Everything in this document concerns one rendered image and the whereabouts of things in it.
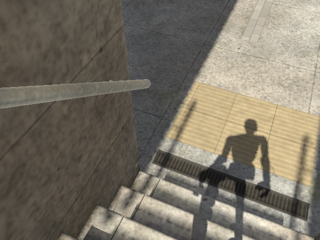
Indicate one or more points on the stairs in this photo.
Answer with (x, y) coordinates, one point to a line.
(156, 209)

